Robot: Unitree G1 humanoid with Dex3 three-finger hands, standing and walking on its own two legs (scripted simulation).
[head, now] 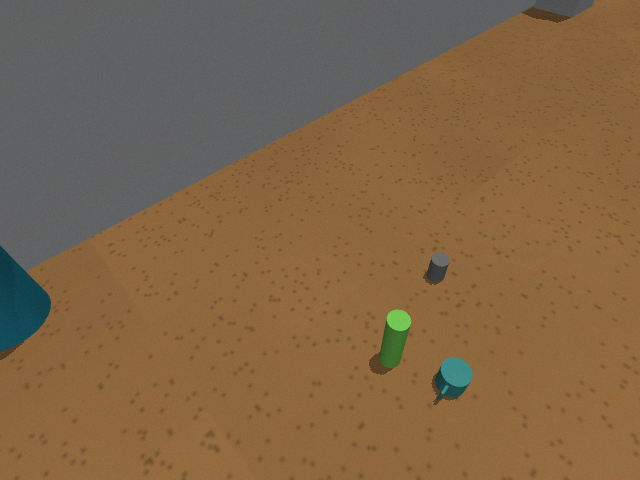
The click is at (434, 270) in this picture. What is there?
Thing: squat round
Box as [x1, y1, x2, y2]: [427, 253, 449, 282]
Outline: 443,253 435,253 432,255 427,271 427,276 432,281 440,281 444,276 449,259
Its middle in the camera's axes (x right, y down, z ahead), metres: +0.45 +0.10 +1.49
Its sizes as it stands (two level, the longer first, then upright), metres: 0.066 0.066 0.102
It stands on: the floor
